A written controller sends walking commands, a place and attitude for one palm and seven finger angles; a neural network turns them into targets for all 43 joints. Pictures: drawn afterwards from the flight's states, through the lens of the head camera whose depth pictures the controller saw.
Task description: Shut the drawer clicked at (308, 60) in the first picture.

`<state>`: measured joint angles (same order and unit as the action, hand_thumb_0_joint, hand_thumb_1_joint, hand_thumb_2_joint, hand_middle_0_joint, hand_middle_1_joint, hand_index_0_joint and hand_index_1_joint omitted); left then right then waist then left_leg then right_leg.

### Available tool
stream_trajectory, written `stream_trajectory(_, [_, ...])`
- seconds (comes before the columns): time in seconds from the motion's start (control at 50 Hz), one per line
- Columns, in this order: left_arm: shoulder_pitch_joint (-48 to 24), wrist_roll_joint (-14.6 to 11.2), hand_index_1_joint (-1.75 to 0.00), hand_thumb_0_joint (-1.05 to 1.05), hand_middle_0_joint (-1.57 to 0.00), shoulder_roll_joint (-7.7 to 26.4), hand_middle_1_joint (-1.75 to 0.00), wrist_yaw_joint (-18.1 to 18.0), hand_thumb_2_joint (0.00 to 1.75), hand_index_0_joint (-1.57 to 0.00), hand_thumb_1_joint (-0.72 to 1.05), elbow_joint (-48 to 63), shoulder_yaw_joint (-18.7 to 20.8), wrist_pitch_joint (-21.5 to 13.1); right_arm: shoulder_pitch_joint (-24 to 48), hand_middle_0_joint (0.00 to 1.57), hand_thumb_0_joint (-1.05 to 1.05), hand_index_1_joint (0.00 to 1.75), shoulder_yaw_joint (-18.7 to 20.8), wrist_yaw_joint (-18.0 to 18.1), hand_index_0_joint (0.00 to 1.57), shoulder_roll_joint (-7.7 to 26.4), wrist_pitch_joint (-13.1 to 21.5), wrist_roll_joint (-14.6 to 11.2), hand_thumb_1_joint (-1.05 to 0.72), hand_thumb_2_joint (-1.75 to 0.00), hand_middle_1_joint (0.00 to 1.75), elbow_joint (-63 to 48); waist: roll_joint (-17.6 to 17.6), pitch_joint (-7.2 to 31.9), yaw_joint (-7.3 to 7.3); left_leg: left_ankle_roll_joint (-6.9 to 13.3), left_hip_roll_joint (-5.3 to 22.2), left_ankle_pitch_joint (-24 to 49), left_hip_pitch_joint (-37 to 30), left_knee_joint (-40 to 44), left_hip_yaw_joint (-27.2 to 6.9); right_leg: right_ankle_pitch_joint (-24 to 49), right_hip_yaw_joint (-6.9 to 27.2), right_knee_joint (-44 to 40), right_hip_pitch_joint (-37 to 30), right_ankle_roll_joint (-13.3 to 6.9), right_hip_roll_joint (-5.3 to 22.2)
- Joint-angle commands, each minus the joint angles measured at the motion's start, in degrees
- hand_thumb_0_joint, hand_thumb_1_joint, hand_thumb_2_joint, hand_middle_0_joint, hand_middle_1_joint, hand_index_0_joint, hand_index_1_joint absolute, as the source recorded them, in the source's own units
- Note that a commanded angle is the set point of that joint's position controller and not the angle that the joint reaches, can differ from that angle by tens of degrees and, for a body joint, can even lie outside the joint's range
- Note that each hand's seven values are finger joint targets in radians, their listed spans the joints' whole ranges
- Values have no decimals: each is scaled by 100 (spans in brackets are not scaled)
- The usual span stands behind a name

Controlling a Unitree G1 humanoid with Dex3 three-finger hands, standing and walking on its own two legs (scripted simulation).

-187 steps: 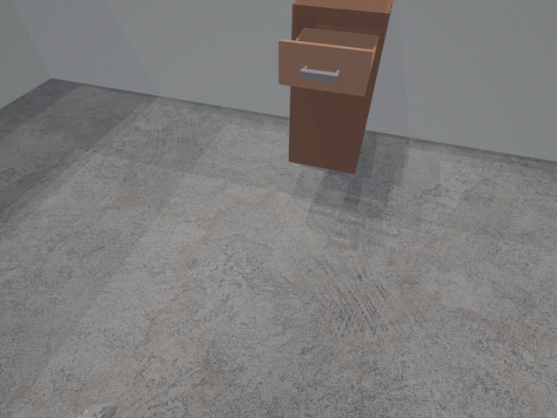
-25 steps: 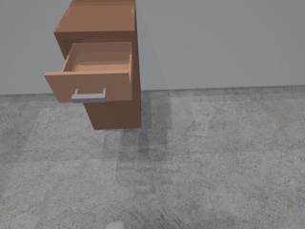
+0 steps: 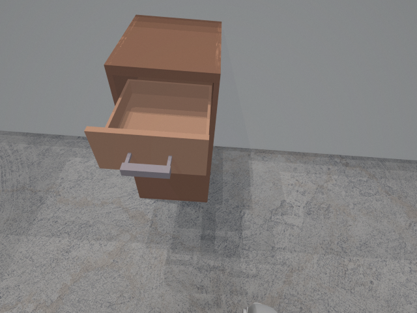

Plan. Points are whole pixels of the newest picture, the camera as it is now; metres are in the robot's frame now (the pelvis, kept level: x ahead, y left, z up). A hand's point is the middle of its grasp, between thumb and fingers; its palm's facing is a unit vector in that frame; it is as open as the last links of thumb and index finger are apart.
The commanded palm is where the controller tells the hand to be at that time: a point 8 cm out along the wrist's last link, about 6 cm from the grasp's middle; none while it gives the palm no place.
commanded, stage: take the last steps up to it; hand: left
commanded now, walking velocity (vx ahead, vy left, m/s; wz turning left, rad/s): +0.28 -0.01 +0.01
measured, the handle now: (147, 164) +0.50 +0.20 -0.09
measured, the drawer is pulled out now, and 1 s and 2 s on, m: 0.28 0.28 0.28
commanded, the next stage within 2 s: come to a stop and stand still in 0.42 s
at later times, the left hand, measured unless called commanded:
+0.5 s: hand (156, 302) +0.18 +0.12 -0.17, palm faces +0.10 -0.97 -0.22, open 7.2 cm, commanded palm none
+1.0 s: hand out of the picture +0.15 +0.15 -0.19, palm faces +0.06 -0.97 -0.22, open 7.4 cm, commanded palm none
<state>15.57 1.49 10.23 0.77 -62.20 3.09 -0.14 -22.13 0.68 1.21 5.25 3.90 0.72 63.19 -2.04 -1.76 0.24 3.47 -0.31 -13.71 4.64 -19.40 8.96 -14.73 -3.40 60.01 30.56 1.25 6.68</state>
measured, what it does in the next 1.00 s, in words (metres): walks ahead: right foot, then left foot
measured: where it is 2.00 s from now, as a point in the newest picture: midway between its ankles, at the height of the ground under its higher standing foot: outside the picture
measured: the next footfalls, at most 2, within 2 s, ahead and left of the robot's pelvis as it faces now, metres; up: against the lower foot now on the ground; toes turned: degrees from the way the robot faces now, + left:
right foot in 0.24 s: +0.21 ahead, -0.15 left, +0.00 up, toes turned -8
left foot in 0.68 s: +0.26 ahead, +0.09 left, +0.00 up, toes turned +8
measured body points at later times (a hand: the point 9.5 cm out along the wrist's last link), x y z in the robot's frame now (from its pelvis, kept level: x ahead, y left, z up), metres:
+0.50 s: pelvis +0.14 -0.06 +0.00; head +0.14 -0.08 +0.45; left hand +0.17 +0.17 -0.15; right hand +0.17 -0.29 -0.17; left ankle +0.16 +0.08 -0.68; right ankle +0.17 -0.15 -0.75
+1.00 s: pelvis +0.15 -0.04 -0.01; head +0.19 -0.04 +0.44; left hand +0.15 +0.20 -0.17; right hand +0.24 -0.27 -0.16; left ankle +0.22 +0.08 -0.75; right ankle +0.13 -0.16 -0.71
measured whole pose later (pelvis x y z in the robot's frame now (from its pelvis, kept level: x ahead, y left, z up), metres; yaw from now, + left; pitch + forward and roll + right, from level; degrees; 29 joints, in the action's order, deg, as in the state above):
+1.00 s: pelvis +0.15 -0.04 -0.01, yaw +0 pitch -1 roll +0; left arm 16.0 1.2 10.5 -1.3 -61.0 2.8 2.8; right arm -7.0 2.2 2.7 8.2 -0.6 1.0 58.7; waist -1.2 -4.6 1.3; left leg 0.5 3.6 -7.3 17.3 -25.5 7.5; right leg -27.6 -1.9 48.0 19.1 1.2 2.2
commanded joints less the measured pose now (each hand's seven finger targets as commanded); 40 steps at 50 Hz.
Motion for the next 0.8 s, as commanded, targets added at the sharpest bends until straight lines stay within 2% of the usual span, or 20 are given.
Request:
stream_trajectory(0.0, [-473,-2,-30,0,-20,89,-30,-10,90,-20,90,520,23,-80,-603,20,0,30,243,62,20,871,82,14,-90,-90,30,21,662,-500,-152,720,1622,1480,-117,957,-1068,126,-77,-944,461,73,117])
stream_trajectory(0.12, [-886,-5,-30,0,-20,19,-30,-8,90,-20,90,711,31,-173,-759,20,0,30,294,43,20,865,6,80,-90,-90,30,192,891,-634,-284,643,1602,1521,-101,585,-988,32,-383,-2216,-208,-107,-160])
stream_trajectory(0.16, [-534,4,-30,0,-20,93,-30,-12,90,-20,90,620,65,-220,-679,20,0,30,286,48,20,857,-16,72,-90,-90,30,200,770,-532,-89,498,1475,1669,173,61,-842,263,-507,-2720,-1034,-183,-345])
stream_trajectory(0.18, [51,21,-30,0,-20,213,-30,-23,90,-20,90,440,113,-264,-623,20,0,30,276,42,20,842,-20,48,-90,-90,30,196,516,-227,177,346,1266,1732,372,-608,-657,531,-538,-3104,-1898,-223,-436])
stream_trajectory(0.2, [798,42,-30,0,-20,557,-30,-61,90,-20,90,219,192,-331,-570,20,0,30,269,4,20,741,4,-5,-90,-90,30,154,-72,226,508,143,990,1258,1044,-1701,-426,591,60,-3272,-3111,-393,18])
stream_trajectory(0.22, [1468,56,-30,0,-20,1136,-30,-120,90,-20,90,68,336,-386,-776,20,0,30,222,-41,20,450,28,-48,-90,-90,30,-12,-1465,856,609,-158,236,-805,2322,-3335,34,967,2010,-3810,-4313,-930,1540])
stream_trajectory(0.24, [1722,-58,-30,0,-20,1338,-30,-158,90,-20,90,56,327,-356,-520,20,0,30,221,-26,20,637,-58,-46,-90,-90,30,-175,-1287,934,608,-182,131,-2047,2610,-4589,-479,1308,2835,-4431,-4026,-1249,2115])
stream_trajectory(0.26, [1169,-71,-30,0,-20,1179,-30,-182,90,-20,90,142,315,-338,-518,20,0,30,286,-17,20,650,-86,-24,-90,-90,30,-99,-813,590,407,-146,410,-1705,2641,-5016,-797,479,2392,-4549,-3410,-1316,1969])
stream_trajectory(0.28, [720,-71,-30,0,-20,931,-30,-186,90,-20,90,253,267,-339,-176,20,0,30,287,-46,20,522,-109,0,-90,-90,30,-119,-765,129,382,-170,601,-1331,2696,-5153,-806,-29,2216,-4759,-2577,-1200,1822])
stream_trajectory(0.3, [385,-68,-30,0,-20,679,-30,-196,90,-20,90,338,178,-336,-63,20,0,30,282,-59,20,481,-157,18,-90,-90,30,-133,-439,-205,193,-207,733,-918,2660,-5127,-882,-202,1789,-4886,-2023,-1095,1643])
stream_trajectory(0.32, [213,-65,-30,0,-20,451,-30,-203,90,-20,90,377,113,-350,-76,20,0,30,267,-69,20,419,-213,44,-90,-90,30,-103,-285,-360,65,-256,808,-599,2487,-4953,-881,-19,1272,-4973,-1593,-977,1429])
stream_trajectory(0.38, [214,-11,-30,0,-20,172,-30,-225,90,-20,90,377,50,-396,-315,20,0,30,251,-85,20,270,-336,82,-90,-90,30,-28,-302,-324,-172,-432,796,-237,2134,-4286,-686,753,397,-5032,-1215,-840,1078])
stream_trajectory(0.5, [394,-10,-30,0,-20,475,-30,-182,90,-20,90,244,46,-389,362,20,0,30,230,-153,20,415,-334,52,-90,-90,30,-314,-476,-211,-27,-547,698,-83,2107,-2723,-479,907,260,-5045,-1751,-982,996])
stream_trajectory(0.56, [379,1,-30,0,-20,508,-30,-211,90,-20,90,170,10,-302,648,20,0,30,152,-92,20,433,-301,7,-90,-90,30,-377,-452,-133,58,-586,533,-142,1451,-1764,-491,1708,201,-4647,-1756,-953,937])
stream_trajectory(0.6, [335,-48,-30,0,-20,490,-30,-251,90,-20,90,81,-19,-226,515,20,0,30,115,-49,20,474,-283,-1,-90,-90,30,-283,-312,43,-54,-597,433,600,665,-790,-482,1773,42,-4182,-1692,-729,665])
stream_trajectory(0.62, [415,-70,-30,0,-20,415,-30,-257,90,-20,90,24,-52,-190,422,20,0,30,120,-34,20,603,-244,-8,-90,-90,30,-232,-50,213,-64,-565,566,1360,248,-405,-590,1609,-58,-3834,-1684,-515,431])
stream_trajectory(0.66, [769,-105,-30,0,-20,95,-30,-300,90,-20,90,4,-123,-99,405,20,0,30,165,43,20,1113,-198,-5,-90,-90,30,-259,913,344,80,-105,1561,3368,143,-316,-1348,85,-229,-3527,-1650,-106,-30])
stream_trajectory(0.7, [838,-70,-30,0,-20,34,-30,-327,90,-20,90,-84,-147,-15,738,20,0,30,173,102,20,1090,-279,-13,-90,-90,30,-298,739,-55,123,11,1548,2776,594,-119,-1234,-157,-203,-3647,-1751,-45,-134])
stream_trajectory(0.74, [841,-65,-30,0,-20,171,-30,-301,90,-20,90,-102,-124,82,804,20,0,30,189,163,20,1116,-301,-44,-90,-90,30,-344,1371,-167,90,137,1637,2927,723,260,-1464,-339,-249,-3119,-1792,0,-203])
stream_trajectory(0.78, [857,-34,-30,0,-20,238,-30,-272,90,-20,90,-15,-88,159,723,20,0,30,268,232,20,1225,-330,-30,-90,-90,30,-353,1301,-49,5,415,1897,3324,440,332,-1614,-1032,-103,-2281,-1374,-19,-262])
